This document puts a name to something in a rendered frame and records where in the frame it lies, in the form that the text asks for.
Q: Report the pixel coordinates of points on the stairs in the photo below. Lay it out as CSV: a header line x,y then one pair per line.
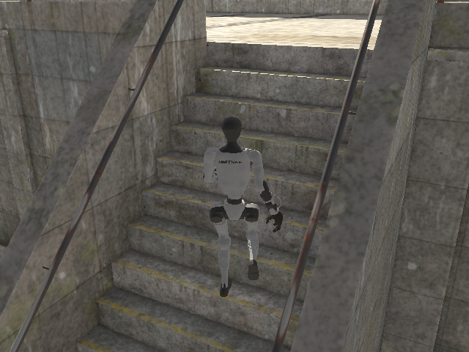
x,y
166,293

